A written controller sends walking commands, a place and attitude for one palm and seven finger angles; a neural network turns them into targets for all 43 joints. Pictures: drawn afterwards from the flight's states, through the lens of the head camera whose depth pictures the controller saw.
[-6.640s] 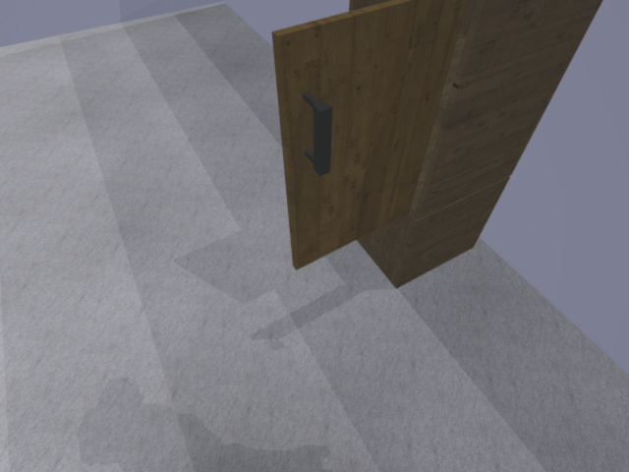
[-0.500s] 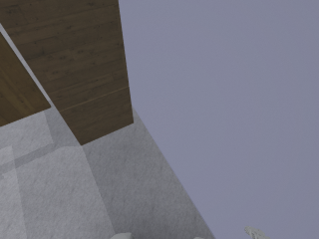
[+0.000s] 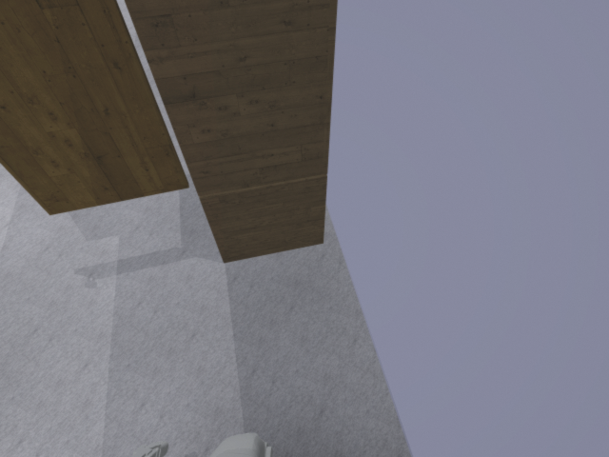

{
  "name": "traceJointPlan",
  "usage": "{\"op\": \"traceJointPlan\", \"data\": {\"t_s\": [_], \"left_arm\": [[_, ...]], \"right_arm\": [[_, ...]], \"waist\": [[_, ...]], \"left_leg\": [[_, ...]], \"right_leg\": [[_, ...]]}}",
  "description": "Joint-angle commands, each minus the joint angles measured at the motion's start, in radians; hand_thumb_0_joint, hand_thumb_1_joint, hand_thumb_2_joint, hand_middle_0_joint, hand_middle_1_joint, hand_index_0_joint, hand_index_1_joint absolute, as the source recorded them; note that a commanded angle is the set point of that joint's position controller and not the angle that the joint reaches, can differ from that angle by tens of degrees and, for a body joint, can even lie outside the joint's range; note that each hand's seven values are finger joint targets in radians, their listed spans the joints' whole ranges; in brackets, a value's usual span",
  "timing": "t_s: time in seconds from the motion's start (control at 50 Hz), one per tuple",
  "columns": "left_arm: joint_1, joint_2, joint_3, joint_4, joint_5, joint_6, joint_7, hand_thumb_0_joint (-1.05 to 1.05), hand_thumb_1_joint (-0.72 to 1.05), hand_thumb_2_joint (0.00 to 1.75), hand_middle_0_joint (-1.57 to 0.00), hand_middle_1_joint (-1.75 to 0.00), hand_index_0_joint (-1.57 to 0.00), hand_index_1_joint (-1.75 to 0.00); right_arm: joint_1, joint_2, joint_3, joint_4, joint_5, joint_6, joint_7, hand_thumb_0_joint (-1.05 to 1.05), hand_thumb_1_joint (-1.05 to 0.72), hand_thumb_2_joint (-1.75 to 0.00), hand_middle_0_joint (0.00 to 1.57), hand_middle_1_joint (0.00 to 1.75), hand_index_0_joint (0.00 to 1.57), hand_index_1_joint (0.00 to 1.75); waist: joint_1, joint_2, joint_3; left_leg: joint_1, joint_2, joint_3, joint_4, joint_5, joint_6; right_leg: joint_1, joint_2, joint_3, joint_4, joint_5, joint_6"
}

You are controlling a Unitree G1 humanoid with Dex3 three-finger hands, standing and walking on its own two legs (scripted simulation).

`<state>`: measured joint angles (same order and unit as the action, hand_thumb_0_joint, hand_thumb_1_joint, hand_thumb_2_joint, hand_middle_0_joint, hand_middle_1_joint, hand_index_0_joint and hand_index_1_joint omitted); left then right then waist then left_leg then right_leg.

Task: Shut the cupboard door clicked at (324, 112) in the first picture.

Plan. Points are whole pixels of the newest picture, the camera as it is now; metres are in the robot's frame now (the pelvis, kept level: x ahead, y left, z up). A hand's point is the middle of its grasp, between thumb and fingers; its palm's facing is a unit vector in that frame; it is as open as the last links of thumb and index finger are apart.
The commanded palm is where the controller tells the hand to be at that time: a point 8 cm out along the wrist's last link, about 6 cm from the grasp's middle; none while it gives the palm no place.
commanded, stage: turn to face it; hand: left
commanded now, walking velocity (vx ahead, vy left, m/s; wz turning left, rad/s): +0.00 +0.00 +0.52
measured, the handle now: out of the picture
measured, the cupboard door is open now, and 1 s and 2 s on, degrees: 92 92 92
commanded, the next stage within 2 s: take the last steps up to it in 0.46 s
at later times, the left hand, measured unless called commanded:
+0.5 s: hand out of the picture +0.06 +0.21 -0.16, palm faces +0.24 -0.93 -0.28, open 7.4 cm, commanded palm none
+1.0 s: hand out of the picture +0.08 +0.26 -0.16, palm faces +0.37 -0.90 -0.21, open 7.4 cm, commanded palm none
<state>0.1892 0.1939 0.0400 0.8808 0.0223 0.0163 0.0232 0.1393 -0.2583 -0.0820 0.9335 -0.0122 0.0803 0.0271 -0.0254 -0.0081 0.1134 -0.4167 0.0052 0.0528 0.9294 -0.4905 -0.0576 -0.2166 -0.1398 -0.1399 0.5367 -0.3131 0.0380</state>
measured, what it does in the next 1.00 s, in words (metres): steps on the spot, turning left: left foot, then right foot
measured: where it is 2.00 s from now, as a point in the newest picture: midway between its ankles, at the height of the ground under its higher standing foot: (227, 386)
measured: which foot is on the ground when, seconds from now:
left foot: up 0.00-0.08, down 0.10-0.44, up 0.46-0.72, down 0.74-1.00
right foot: down 0.00-0.10, up 0.12-0.42, down 0.44-0.74, up 0.76-1.00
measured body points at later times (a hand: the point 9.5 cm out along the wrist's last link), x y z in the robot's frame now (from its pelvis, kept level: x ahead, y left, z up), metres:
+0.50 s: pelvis +0.02 -0.01 -0.01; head +0.06 -0.01 +0.44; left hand +0.05 +0.26 -0.14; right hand +0.15 -0.24 -0.16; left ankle -0.01 +0.11 -0.71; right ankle +0.05 -0.13 -0.74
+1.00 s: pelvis +0.08 +0.05 +0.01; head +0.11 +0.06 +0.45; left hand +0.06 +0.31 -0.14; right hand +0.16 -0.17 -0.15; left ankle +0.00 +0.11 -0.74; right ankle +0.16 -0.07 -0.69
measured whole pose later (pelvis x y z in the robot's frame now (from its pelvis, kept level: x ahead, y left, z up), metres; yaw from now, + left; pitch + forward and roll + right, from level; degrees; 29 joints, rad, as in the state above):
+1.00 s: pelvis +0.08 +0.05 +0.01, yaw +21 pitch +0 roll +0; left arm 0.17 0.21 0.06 0.99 0.02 0.02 -0.02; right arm 0.32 -0.18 -0.02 1.03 -0.03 -0.03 -0.01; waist 0.00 0.00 0.07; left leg -0.10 -0.04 0.03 0.37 -0.28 0.06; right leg -0.49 -0.11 -0.08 0.91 -0.36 0.03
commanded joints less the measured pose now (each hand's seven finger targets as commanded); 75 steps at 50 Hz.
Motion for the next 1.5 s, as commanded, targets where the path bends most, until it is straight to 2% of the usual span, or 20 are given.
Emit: {"op": "traceJointPlan", "data": {"t_s": [0.0,0.04,0.08,0.12,0.36,0.38,0.42,0.56,0.68,0.7,0.72,0.76,1.0,1.06,1.08,1.1,1.12,1.26,1.4,1.48], "left_arm": [[0.077,0.251,0.068,-0.038,0.003,-0.021,0.006,0.00,0.90,0.90,-0.20,-0.30,-0.20,-0.30],[0.046,0.234,0.066,-0.042,-0.010,-0.018,-0.002,0.00,0.90,0.90,-0.20,-0.30,-0.20,-0.30],[-0.030,0.125,0.033,-0.112,-0.020,-0.001,-0.006,0.00,0.90,0.90,-0.20,-0.30,-0.20,-0.30],[-0.074,0.143,0.039,-0.106,-0.010,0.012,0.001,0.00,0.90,0.90,-0.20,-0.30,-0.20,-0.30],[0.060,0.113,0.030,0.002,-0.014,0.002,-0.009,0.00,0.90,0.90,-0.20,-0.30,-0.20,-0.30],[0.088,0.135,0.036,0.014,-0.012,-0.007,-0.005,0.00,0.90,0.90,-0.20,-0.30,-0.20,-0.30],[0.103,0.267,0.060,0.008,0.006,-0.024,0.004,0.00,0.90,0.90,-0.20,-0.30,-0.20,-0.30],[0.051,0.187,0.045,0.001,0.008,-0.032,0.008,0.00,0.90,0.90,-0.20,-0.30,-0.20,-0.30],[0.070,0.230,0.071,0.041,-0.001,-0.034,-0.016,0.00,0.90,0.90,-0.20,-0.30,-0.20,-0.30],[0.045,0.193,0.067,0.028,-0.009,-0.029,-0.023,0.00,0.90,0.90,-0.20,-0.30,-0.20,-0.30],[0.033,0.118,0.054,-0.003,-0.016,-0.022,-0.034,0.00,0.90,0.90,-0.20,-0.30,-0.20,-0.30],[-0.117,0.106,0.039,-0.053,-0.003,-0.026,-0.033,0.00,0.90,0.90,-0.20,-0.30,-0.20,-0.30],[-0.115,0.066,0.021,0.010,-0.003,-0.035,-0.048,0.00,0.90,0.90,-0.20,-0.30,-0.20,-0.30],[0.042,0.097,0.041,0.061,0.000,-0.045,-0.044,0.00,0.90,0.90,-0.20,-0.30,-0.20,-0.30],[0.163,0.158,0.059,0.096,0.005,-0.057,-0.038,0.00,0.90,0.90,-0.20,-0.30,-0.20,-0.30],[0.278,0.267,0.086,0.121,0.009,-0.065,-0.028,0.00,0.90,0.90,-0.20,-0.30,-0.20,-0.30],[0.272,0.276,0.086,0.116,-0.008,-0.058,-0.019,0.00,0.90,0.90,-0.20,-0.30,-0.20,-0.30],[0.086,0.117,0.052,0.088,-0.002,-0.091,-0.012,0.00,0.90,0.90,-0.20,-0.30,-0.20,-0.30],[0.178,0.158,0.058,0.166,0.008,-0.095,-0.021,0.00,0.90,0.90,-0.20,-0.30,-0.20,-0.30],[0.139,0.141,0.052,0.156,0.003,-0.079,-0.025,0.00,0.90,0.90,-0.20,-0.30,-0.20,-0.30]], "right_arm": [[-0.038,-0.030,0.011,-0.095,0.004,-0.045,0.004,0.00,-0.90,-0.90,0.20,0.30,0.20,0.30],[0.060,-0.079,-0.004,-0.070,-0.001,-0.056,0.002,0.00,-0.90,-0.90,0.20,0.30,0.20,0.30],[0.185,-0.260,-0.045,-0.054,-0.011,-0.060,-0.024,0.00,-0.90,-0.90,0.20,0.30,0.20,0.30],[0.150,-0.222,-0.032,-0.054,-0.017,-0.061,-0.036,0.00,-0.90,-0.90,0.20,0.30,0.20,0.30],[0.000,-0.143,-0.012,-0.060,-0.010,-0.052,-0.043,0.00,-0.90,-0.90,0.20,0.30,0.20,0.30],[-0.007,-0.122,-0.008,-0.061,-0.004,-0.051,-0.040,0.00,-0.90,-0.90,0.20,0.30,0.20,0.30],[0.000,-0.035,0.006,-0.089,0.006,-0.047,-0.031,0.00,-0.90,-0.90,0.20,0.30,0.20,0.30],[-0.019,-0.009,0.012,-0.037,0.004,-0.034,-0.015,0.00,-0.90,-0.90,0.20,0.30,0.20,0.30],[0.064,-0.021,0.023,-0.005,-0.005,-0.075,-0.008,0.00,-0.90,-0.90,0.20,0.30,0.20,0.30],[0.138,-0.074,0.011,0.013,-0.007,-0.084,-0.015,0.00,-0.90,-0.90,0.20,0.30,0.20,0.30],[0.212,-0.178,-0.016,0.022,-0.024,-0.087,-0.024,0.00,-0.90,-0.90,0.20,0.30,0.20,0.30],[0.283,-0.188,-0.013,0.039,-0.025,-0.081,-0.041,0.00,-0.90,-0.90,0.20,0.30,0.20,0.30],[0.244,-0.084,0.023,0.087,-0.018,-0.121,-0.043,0.00,-0.90,-0.90,0.20,0.30,0.20,0.30],[0.199,-0.074,0.028,0.090,-0.012,-0.114,-0.040,0.00,-0.90,-0.90,0.20,0.30,0.20,0.30],[0.193,-0.047,0.030,0.085,0.000,-0.119,-0.035,0.00,-0.90,-0.90,0.20,0.30,0.20,0.30],[0.219,-0.001,0.032,0.057,0.009,-0.120,-0.030,0.00,-0.90,-0.90,0.20,0.30,0.20,0.30],[0.182,-0.058,0.020,0.044,-0.006,-0.107,-0.028,0.00,-0.90,-0.90,0.20,0.30,0.20,0.30],[0.147,0.043,0.021,0.069,-0.015,-0.070,0.006,0.00,-0.90,-0.90,0.20,0.30,0.20,0.30],[0.007,0.064,0.033,0.005,-0.009,-0.104,0.024,0.00,-0.90,-0.90,0.20,0.30,0.20,0.30],[0.238,-0.060,0.009,0.065,-0.017,-0.125,0.004,0.00,-0.90,-0.90,0.20,0.30,0.20,0.30]], "waist": [[0.049,-0.184,-0.167],[-0.013,-0.097,-0.213],[-0.078,0.324,-0.247],[-0.059,0.168,-0.211],[0.046,0.153,-0.164],[0.062,0.095,-0.157],[0.069,-0.297,-0.129],[0.045,-0.198,-0.100],[0.022,-0.139,-0.128],[-0.018,0.010,-0.154],[-0.050,0.329,-0.165],[-0.080,0.232,-0.106],[0.004,0.105,-0.057],[0.088,0.045,-0.072],[0.141,-0.075,-0.122],[0.171,-0.363,-0.182],[0.156,-0.279,-0.140],[0.026,-0.113,-0.062],[0.080,-0.175,-0.088],[-0.048,-0.008,-0.161]], "left_leg": [[0.061,-0.025,0.068,-0.292,0.091,0.008],[0.282,0.007,0.023,-0.493,0.330,0.036],[0.453,0.401,-0.481,-0.552,0.972,0.279],[0.339,0.354,-0.390,-0.552,0.734,0.295],[0.144,0.178,-0.278,-0.501,0.545,0.177],[0.086,0.136,-0.255,-0.451,0.452,0.137],[-0.093,-0.070,-0.063,-0.097,-0.057,0.028],[-0.034,-0.004,-0.030,-0.004,-0.019,0.012],[0.242,-0.031,0.054,-0.480,0.164,0.032],[0.382,0.035,-0.052,-0.570,0.165,0.068],[0.498,0.284,-0.412,-0.646,0.135,0.186],[0.440,0.375,-0.500,-0.710,0.140,0.321],[0.315,0.203,-0.203,-0.681,0.463,0.259],[0.140,0.137,-0.146,-0.522,0.352,0.199],[-0.007,0.057,-0.077,-0.335,0.252,0.150],[-0.202,-0.066,0.009,-0.026,-0.053,0.086],[-0.242,-0.014,-0.077,0.191,-0.122,0.077],[-0.123,0.105,-0.034,0.078,0.245,0.017],[-0.042,0.044,0.065,-0.320,0.266,0.015],[0.421,0.040,0.071,-0.487,0.286,0.063]], "right_leg": [[0.166,-0.200,0.073,-0.014,0.645,-0.105],[0.034,-0.174,0.012,0.152,0.521,-0.029],[-0.348,0.025,0.028,0.534,-0.372,0.069],[-0.333,0.010,0.123,0.610,-0.293,0.038],[0.033,0.116,0.069,0.033,0.025,0.022],[0.117,0.088,0.095,-0.097,0.107,0.015],[0.141,-0.285,0.489,-0.285,0.207,-0.158],[0.103,-0.174,0.198,-0.193,0.494,-0.167],[0.011,-0.167,0.148,-0.112,0.067,-0.097],[-0.117,-0.110,0.083,0.037,-0.032,-0.047],[-0.360,0.039,-0.043,0.316,-0.255,0.022],[-0.508,0.026,0.086,0.593,-0.288,-0.008],[-0.226,0.066,0.028,0.191,-0.029,-0.010],[0.099,0.087,0.024,-0.010,0.079,-0.024],[0.328,-0.014,0.151,-0.099,0.024,-0.051],[0.479,-0.325,0.560,-0.265,-0.093,-0.162],[0.347,-0.416,0.691,-0.377,-0.229,-0.227],[0.005,-0.214,0.163,-0.402,0.027,-0.140],[0.148,-0.197,0.074,-0.279,0.335,-0.129],[-0.075,-0.108,-0.023,0.060,0.279,-0.065]]}}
